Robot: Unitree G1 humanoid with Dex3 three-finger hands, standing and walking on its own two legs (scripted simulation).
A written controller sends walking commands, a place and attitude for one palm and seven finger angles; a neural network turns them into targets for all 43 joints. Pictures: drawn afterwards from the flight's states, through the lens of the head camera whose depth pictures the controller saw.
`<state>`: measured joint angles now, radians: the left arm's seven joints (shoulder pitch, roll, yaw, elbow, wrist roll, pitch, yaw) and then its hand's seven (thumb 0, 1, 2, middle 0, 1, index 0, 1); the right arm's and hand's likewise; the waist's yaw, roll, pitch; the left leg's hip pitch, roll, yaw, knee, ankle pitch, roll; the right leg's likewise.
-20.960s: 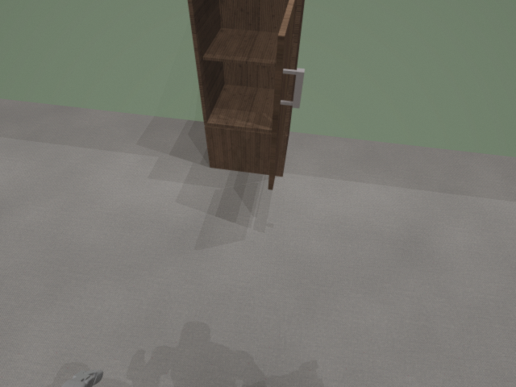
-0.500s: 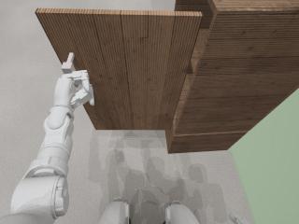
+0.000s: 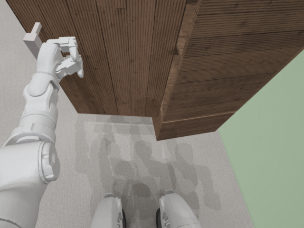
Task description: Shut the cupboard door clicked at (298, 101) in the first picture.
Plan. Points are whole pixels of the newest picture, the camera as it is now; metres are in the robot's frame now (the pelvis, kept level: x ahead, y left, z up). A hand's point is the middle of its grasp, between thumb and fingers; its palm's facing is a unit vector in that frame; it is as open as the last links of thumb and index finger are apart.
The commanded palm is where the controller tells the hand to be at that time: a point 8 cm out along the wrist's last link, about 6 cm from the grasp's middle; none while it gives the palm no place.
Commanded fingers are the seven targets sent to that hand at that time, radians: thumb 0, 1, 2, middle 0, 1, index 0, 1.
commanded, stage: push the door shut along its arc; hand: left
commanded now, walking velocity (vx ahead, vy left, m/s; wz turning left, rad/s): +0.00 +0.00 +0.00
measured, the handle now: (45, 50) +0.57 +0.22 +0.07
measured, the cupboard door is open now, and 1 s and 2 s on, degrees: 78 61 60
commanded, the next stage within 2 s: pull the fist back off the door in 0.80 s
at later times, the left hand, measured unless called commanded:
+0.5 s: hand (82, 48) +0.56 +0.13 +0.08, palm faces -0.29 -0.96 -0.02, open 3.0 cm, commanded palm +0.58 +0.16 +0.08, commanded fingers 0.00 0.90 0.90 -1.30 -1.50 -1.30 -1.50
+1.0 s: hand (88, 32) +0.61 +0.11 +0.09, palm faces -0.13 -0.99 +0.11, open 3.3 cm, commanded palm +0.60 +0.11 +0.08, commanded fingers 0.00 0.90 0.90 -1.30 -1.50 -1.30 -1.50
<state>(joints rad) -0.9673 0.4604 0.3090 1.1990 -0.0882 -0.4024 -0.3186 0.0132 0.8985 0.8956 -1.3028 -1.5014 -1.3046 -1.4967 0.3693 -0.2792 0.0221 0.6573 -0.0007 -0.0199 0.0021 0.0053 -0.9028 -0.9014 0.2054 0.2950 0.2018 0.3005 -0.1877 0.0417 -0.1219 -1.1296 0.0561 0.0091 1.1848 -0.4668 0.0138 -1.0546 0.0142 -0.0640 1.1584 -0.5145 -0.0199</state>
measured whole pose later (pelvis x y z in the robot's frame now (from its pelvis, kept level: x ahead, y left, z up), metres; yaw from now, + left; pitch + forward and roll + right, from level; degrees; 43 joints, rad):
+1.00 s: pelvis +0.00 +0.02 -0.03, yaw -2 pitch +32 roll -6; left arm -1.39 0.58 0.36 1.31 -0.02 -0.19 -0.20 0.05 0.90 0.94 -1.30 -1.50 -1.30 -1.50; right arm 0.44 -0.25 0.05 0.67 -0.07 -0.08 0.02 0.00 -0.90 -0.90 0.21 0.29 0.20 0.30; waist -0.29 0.07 -0.12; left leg -1.39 0.07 -0.02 1.32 -0.50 0.03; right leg -1.28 0.03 -0.09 1.24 -0.53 0.00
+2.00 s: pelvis +0.02 -0.02 +0.02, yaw +1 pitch +22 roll +0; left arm -0.84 0.22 0.27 1.09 -0.02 -0.51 0.08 0.01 0.90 0.90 -1.30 -1.50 -1.31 -1.50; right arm 0.31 -0.23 -0.01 0.64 -0.05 0.03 0.05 0.00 -0.91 -0.90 0.20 0.29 0.20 0.30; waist -0.15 0.03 -0.14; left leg -1.01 0.05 0.02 1.10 -0.46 -0.01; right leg -0.96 0.01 -0.05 1.11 -0.53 -0.04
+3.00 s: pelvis +0.06 +0.00 +0.11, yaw +2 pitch -3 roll +0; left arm 0.36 0.32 0.25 -0.27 -0.06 -0.03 0.08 0.01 0.89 0.89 -0.58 -0.71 -0.58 -0.70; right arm 0.18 -0.22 0.05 0.60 0.01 -0.01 -0.07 0.01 -0.90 -0.90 0.21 0.30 0.20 0.30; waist 0.06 0.08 0.01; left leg -0.11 0.00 0.03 0.40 -0.24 0.00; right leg -0.05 -0.01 -0.04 0.40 -0.29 -0.01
